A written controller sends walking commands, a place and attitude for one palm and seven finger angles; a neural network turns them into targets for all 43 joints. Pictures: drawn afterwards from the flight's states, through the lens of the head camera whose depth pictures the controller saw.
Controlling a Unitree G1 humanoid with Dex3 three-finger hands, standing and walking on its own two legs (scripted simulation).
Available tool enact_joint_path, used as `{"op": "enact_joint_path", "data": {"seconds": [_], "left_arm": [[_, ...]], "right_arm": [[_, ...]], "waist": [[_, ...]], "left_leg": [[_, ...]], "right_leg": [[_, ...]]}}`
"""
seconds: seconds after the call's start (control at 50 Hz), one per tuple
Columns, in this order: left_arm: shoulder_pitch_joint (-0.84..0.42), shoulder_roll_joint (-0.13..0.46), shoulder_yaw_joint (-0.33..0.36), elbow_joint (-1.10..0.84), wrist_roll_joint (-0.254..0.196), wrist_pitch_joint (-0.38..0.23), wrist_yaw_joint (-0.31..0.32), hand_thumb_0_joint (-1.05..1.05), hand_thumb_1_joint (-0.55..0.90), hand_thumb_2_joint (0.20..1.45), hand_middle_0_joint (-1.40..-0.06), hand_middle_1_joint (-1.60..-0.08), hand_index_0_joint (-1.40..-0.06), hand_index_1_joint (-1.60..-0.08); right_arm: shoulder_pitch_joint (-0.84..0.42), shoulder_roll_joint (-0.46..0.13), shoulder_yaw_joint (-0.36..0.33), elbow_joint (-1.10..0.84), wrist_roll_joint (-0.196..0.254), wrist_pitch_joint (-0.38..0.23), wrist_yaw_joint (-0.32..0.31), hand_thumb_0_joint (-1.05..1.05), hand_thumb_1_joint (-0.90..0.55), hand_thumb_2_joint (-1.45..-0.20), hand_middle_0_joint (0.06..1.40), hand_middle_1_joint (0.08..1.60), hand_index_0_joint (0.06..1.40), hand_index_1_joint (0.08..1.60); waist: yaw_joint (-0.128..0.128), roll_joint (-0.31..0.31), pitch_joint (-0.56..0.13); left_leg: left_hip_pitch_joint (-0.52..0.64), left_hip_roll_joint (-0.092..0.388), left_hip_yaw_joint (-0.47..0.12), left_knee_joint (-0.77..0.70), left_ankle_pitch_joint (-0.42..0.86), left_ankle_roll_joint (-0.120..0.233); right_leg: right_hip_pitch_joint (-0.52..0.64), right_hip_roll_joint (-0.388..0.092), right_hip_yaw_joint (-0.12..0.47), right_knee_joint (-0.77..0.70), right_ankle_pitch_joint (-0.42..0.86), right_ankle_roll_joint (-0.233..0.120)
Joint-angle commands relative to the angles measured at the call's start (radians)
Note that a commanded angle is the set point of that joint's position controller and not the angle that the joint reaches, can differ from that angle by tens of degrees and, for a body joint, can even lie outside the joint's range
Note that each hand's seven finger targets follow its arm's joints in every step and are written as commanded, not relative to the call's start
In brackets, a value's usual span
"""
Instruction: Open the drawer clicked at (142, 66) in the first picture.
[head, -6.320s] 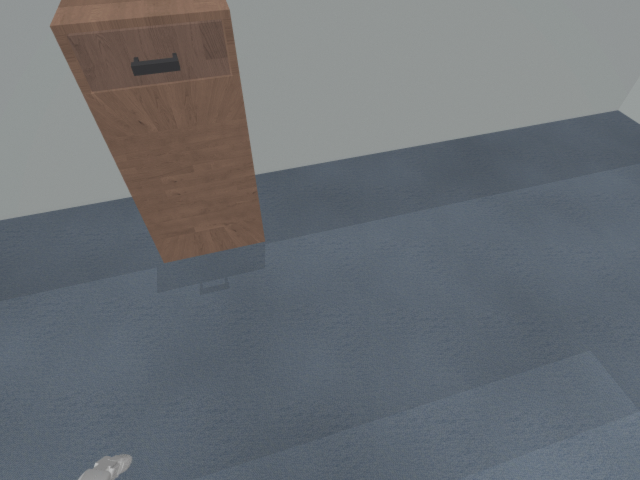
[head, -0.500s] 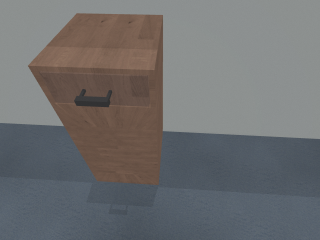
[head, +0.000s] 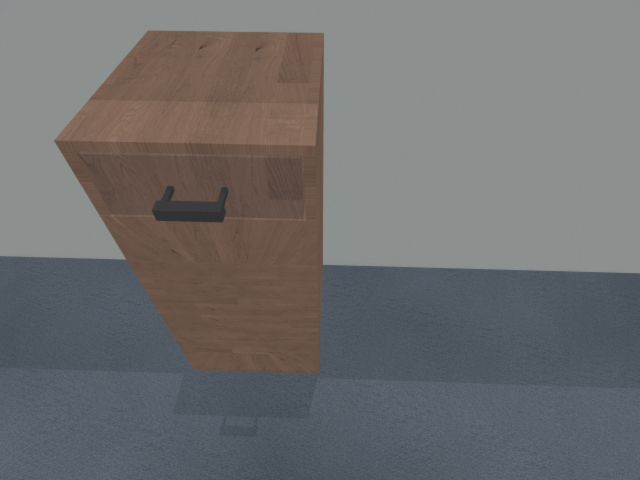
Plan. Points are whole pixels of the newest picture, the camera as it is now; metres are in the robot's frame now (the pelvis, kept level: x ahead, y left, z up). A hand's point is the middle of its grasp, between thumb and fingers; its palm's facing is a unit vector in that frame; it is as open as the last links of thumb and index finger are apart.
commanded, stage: come to a stop and stand still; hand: left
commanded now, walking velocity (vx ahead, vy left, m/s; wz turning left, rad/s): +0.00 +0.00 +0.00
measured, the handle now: (193, 201) +0.53 +0.25 +0.02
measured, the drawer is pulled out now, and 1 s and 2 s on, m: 0.00 0.00 0.00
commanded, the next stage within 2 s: look again from close up in 0.06 s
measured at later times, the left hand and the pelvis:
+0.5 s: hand out of the picture -0.03 +0.21 -0.19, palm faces +0.04 -0.99 -0.17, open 7.4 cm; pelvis -0.04 +0.04 -0.01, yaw +0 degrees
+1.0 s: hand out of the picture -0.14 +0.20 -0.18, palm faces +0.11 -0.98 -0.15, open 7.4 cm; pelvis -0.06 +0.04 -0.01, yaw +1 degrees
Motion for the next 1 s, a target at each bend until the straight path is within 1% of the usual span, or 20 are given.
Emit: {"op": "enact_joint_path", "data": {"seconds": [0.0, 0.12, 0.14, 0.16, 0.18, 0.2, 0.24, 0.28, 0.3, 0.36, 0.4, 0.44, 0.48, 0.54, 0.6, 0.7, 0.78, 0.86, 0.94, 0.98], "left_arm": [[0.094, 0.092, 0.010, -0.012, 0.000, -0.003, 0.002, 0.000, 0.900, 0.900, -0.200, -0.300, -0.200, -0.300], [0.098, 0.094, 0.009, -0.012, 0.000, -0.006, 0.003, 0.000, 0.900, 0.900, -0.200, -0.300, -0.200, -0.300], [0.163, 0.119, 0.001, -0.002, 0.021, -0.049, 0.042, 0.000, 0.900, 0.900, -0.200, -0.300, -0.200, -0.300], [0.142, 0.160, 0.009, -0.021, 0.014, -0.060, 0.037, 0.000, 0.900, 0.900, -0.200, -0.300, -0.200, -0.300], [0.142, 0.149, 0.009, -0.048, 0.014, -0.060, 0.033, 0.000, 0.900, 0.900, -0.200, -0.300, -0.200, -0.300], [0.107, 0.145, 0.004, -0.065, 0.010, -0.055, 0.031, 0.000, 0.900, 0.900, -0.200, -0.300, -0.200, -0.300], [0.108, 0.124, 0.002, -0.089, 0.002, -0.044, 0.027, 0.000, 0.900, 0.900, -0.200, -0.300, -0.200, -0.300], [0.126, 0.094, -0.003, -0.094, 0.002, -0.026, 0.024, 0.000, 0.900, 0.900, -0.200, -0.300, -0.200, -0.300], [0.141, 0.092, -0.002, -0.091, 0.004, -0.022, 0.022, 0.000, 0.900, 0.900, -0.200, -0.300, -0.200, -0.300], [0.141, 0.098, -0.003, -0.088, 0.011, -0.007, 0.013, 0.000, 0.900, 0.900, -0.200, -0.300, -0.200, -0.300], [0.134, 0.095, -0.006, -0.095, 0.011, 0.000, 0.009, 0.000, 0.900, 0.900, -0.200, -0.300, -0.200, -0.300], [0.125, 0.096, -0.006, -0.105, 0.012, 0.006, 0.004, 0.000, 0.900, 0.900, -0.200, -0.300, -0.200, -0.300], [0.131, 0.094, -0.007, -0.113, 0.015, 0.011, 0.002, 0.000, 0.900, 0.900, -0.200, -0.300, -0.200, -0.300], [0.144, 0.092, -0.008, -0.119, 0.018, 0.013, -0.004, 0.000, 0.900, 0.900, -0.200, -0.300, -0.200, -0.300], [0.164, 0.090, -0.008, -0.120, 0.020, 0.012, -0.008, 0.000, 0.900, 0.900, -0.200, -0.300, -0.200, -0.300], [0.185, 0.091, -0.008, -0.110, 0.018, 0.002, -0.010, 0.000, 0.900, 0.900, -0.200, -0.300, -0.200, -0.300], [0.221, 0.097, -0.001, -0.097, 0.024, 0.005, -0.017, 0.000, 0.900, 0.900, -0.200, -0.300, -0.200, -0.300], [0.257, 0.098, 0.012, -0.076, 0.021, 0.002, -0.024, 0.000, 0.900, 0.900, -0.200, -0.300, -0.200, -0.300], [0.247, 0.120, 0.035, -0.074, 0.015, -0.001, -0.027, 0.000, 0.900, 0.900, -0.200, -0.300, -0.200, -0.300], [0.214, 0.123, 0.042, -0.080, 0.016, -0.006, -0.023, 0.000, 0.900, 0.900, -0.200, -0.300, -0.200, -0.300]], "right_arm": [[0.063, -0.096, -0.014, -0.022, -0.002, -0.011, -0.006, 0.000, -0.900, -0.900, 0.200, 0.300, 0.200, 0.300], [0.066, -0.094, -0.017, -0.020, -0.001, -0.013, -0.005, 0.000, -0.900, -0.900, 0.200, 0.300, 0.200, 0.300], [-0.056, -0.122, -0.019, -0.109, 0.007, -0.031, 0.014, 0.000, -0.900, -0.900, 0.200, 0.300, 0.200, 0.300], [-0.044, -0.079, -0.011, -0.168, 0.008, -0.016, 0.025, 0.000, -0.900, -0.900, 0.200, 0.300, 0.200, 0.300], [0.011, -0.047, -0.012, -0.165, -0.002, -0.016, 0.019, 0.000, -0.900, -0.900, 0.200, 0.300, 0.200, 0.300], [0.056, -0.066, -0.018, -0.156, -0.003, -0.021, 0.017, 0.000, -0.900, -0.900, 0.200, 0.300, 0.200, 0.300], [0.089, -0.093, -0.020, -0.141, -0.002, -0.028, 0.014, 0.000, -0.900, -0.900, 0.200, 0.300, 0.200, 0.300], [0.088, -0.119, -0.021, -0.133, -0.006, -0.027, 0.008, 0.000, -0.900, -0.900, 0.200, 0.300, 0.200, 0.300], [0.075, -0.121, -0.022, -0.136, -0.004, -0.023, 0.006, 0.000, -0.900, -0.900, 0.200, 0.300, 0.200, 0.300], [0.050, -0.116, -0.020, -0.153, -0.003, -0.013, 0.008, 0.000, -0.900, -0.900, 0.200, 0.300, 0.200, 0.300], [0.044, -0.130, -0.023, -0.158, -0.004, -0.010, 0.010, 0.000, -0.900, -0.900, 0.200, 0.300, 0.200, 0.300], [0.033, -0.137, -0.024, -0.167, -0.006, -0.008, 0.014, 0.000, -0.900, -0.900, 0.200, 0.300, 0.200, 0.300], [0.030, -0.146, -0.027, -0.176, -0.009, -0.007, 0.017, 0.000, -0.900, -0.900, 0.200, 0.300, 0.200, 0.300], [0.016, -0.164, -0.033, -0.191, -0.010, -0.003, 0.021, 0.000, -0.900, -0.900, 0.200, 0.300, 0.200, 0.300], [0.017, -0.171, -0.036, -0.197, -0.009, -0.003, 0.023, 0.000, -0.900, -0.900, 0.200, 0.300, 0.200, 0.300], [0.029, -0.158, -0.033, -0.187, -0.009, -0.003, 0.026, 0.000, -0.900, -0.900, 0.200, 0.300, 0.200, 0.300], [0.052, -0.164, -0.040, -0.169, -0.016, 0.009, 0.031, 0.000, -0.900, -0.900, 0.200, 0.300, 0.200, 0.300], [0.054, -0.134, -0.040, -0.168, -0.018, 0.012, 0.033, 0.000, -0.900, -0.900, 0.200, 0.300, 0.200, 0.300], [0.082, -0.087, -0.040, -0.167, -0.021, 0.007, 0.033, 0.000, -0.900, -0.900, 0.200, 0.300, 0.200, 0.300], [0.113, -0.072, -0.042, -0.161, -0.021, 0.001, 0.035, 0.000, -0.900, -0.900, 0.200, 0.300, 0.200, 0.300]], "waist": [[0.009, -0.017, 0.042], [0.008, -0.016, 0.029], [0.045, -0.090, 0.075], [-0.004, -0.135, 0.047], [-0.004, -0.175, -0.045], [-0.028, -0.189, -0.117], [-0.024, -0.128, -0.175], [-0.005, 0.066, -0.115], [0.002, 0.090, -0.073], [0.005, 0.030, 0.036], [0.003, 0.004, 0.063], [0.004, 0.039, 0.097], [0.007, 0.079, 0.114], [0.013, 0.061, 0.108], [0.021, 0.056, 0.076], [0.017, 0.007, 0.043], [0.018, 0.015, 0.060], [0.021, -0.055, 0.122], [-0.001, -0.134, 0.064], [-0.028, -0.156, 0.049]], "left_leg": [[0.030, 0.064, -0.046, -0.032, 0.306, 0.049], [0.038, 0.062, -0.046, -0.032, 0.309, 0.051], [-0.104, 0.048, 0.009, 0.254, 0.310, 0.028], [-0.169, 0.010, 0.017, 0.229, 0.037, 0.036], [-0.170, -0.016, 0.009, 0.199, -0.057, 0.063], [-0.155, -0.022, 0.014, 0.155, -0.026, 0.075], [-0.063, 0.005, -0.013, 0.123, 0.247, 0.081], [-0.005, 0.074, -0.058, 0.151, 0.505, 0.095], [-0.018, 0.083, -0.061, 0.153, 0.520, 0.093], [-0.099, 0.066, -0.072, 0.116, 0.345, 0.090], [-0.131, 0.061, -0.085, 0.086, 0.204, 0.092], [-0.173, 0.058, -0.105, 0.028, 0.034, 0.094], [-0.209, 0.070, -0.136, -0.037, -0.115, 0.099], [-0.255, 0.075, -0.172, -0.108, -0.275, 0.105], [-0.265, 0.083, -0.191, -0.140, -0.335, 0.113], [-0.230, 0.057, -0.159, -0.097, -0.272, 0.103], [-0.248, 0.056, -0.160, -0.090, -0.433, 0.112], [-0.301, 0.003, -0.103, 0.015, -0.370, 0.106], [-0.251, -0.059, -0.010, 0.202, -0.249, 0.092], [-0.184, -0.062, 0.024, 0.245, -0.191, 0.093]], "right_leg": [[-0.076, -0.100, 0.052, -0.062, 0.324, -0.001], [-0.072, -0.103, 0.052, -0.062, 0.333, 0.000], [-0.134, -0.171, 0.149, -0.056, 0.876, 0.047], [-0.035, -0.205, 0.110, 0.016, 1.093, 0.012], [0.052, -0.210, 0.119, 0.079, 1.190, -0.010], [0.086, -0.190, 0.073, 0.120, 1.144, -0.025], [0.051, -0.137, 0.052, 0.166, 0.890, -0.014], [-0.092, -0.090, 0.045, 0.132, 0.451, -0.014], [-0.121, -0.082, 0.040, 0.105, 0.357, -0.015], [-0.162, -0.076, 0.050, 0.070, 0.240, -0.015], [-0.185, -0.070, 0.054, 0.058, 0.139, -0.010], [-0.207, -0.063, 0.053, 0.048, 0.036, -0.010], [-0.210, -0.053, 0.039, 0.056, -0.009, -0.006], [-0.194, -0.046, 0.026, 0.071, -0.020, -0.003], [-0.178, -0.045, 0.017, 0.078, -0.030, 0.001], [-0.197, -0.069, 0.053, 0.025, -0.056, -0.003], [-0.248, -0.054, 0.049, 0.023, -0.277, -0.010], [-0.277, -0.080, 0.128, -0.028, -0.337, -0.046], [-0.322, -0.148, 0.220, -0.098, -0.438, -0.091], [-0.371, -0.172, 0.222, -0.108, -0.447, -0.097]]}}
